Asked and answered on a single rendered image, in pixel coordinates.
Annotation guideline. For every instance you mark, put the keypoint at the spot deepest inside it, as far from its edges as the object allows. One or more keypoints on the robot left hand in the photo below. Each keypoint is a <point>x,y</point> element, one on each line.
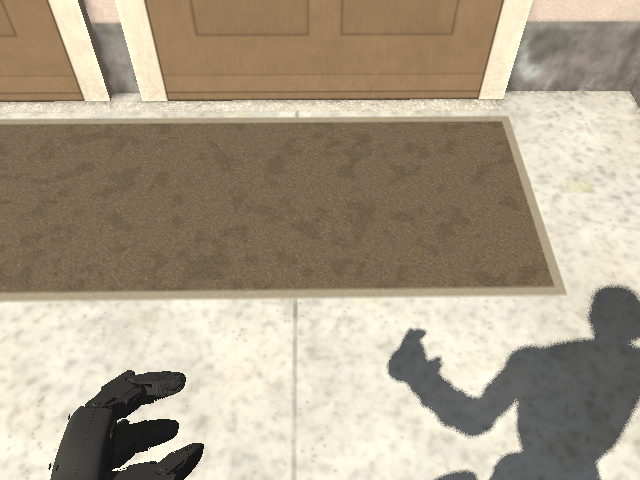
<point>94,443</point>

